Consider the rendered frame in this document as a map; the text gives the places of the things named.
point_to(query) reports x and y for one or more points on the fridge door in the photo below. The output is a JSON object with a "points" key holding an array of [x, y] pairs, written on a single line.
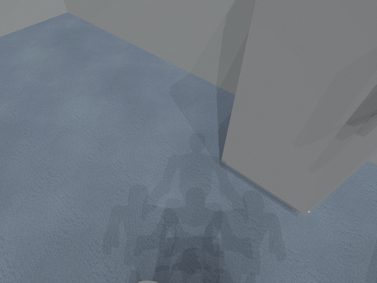
{"points": [[305, 111]]}

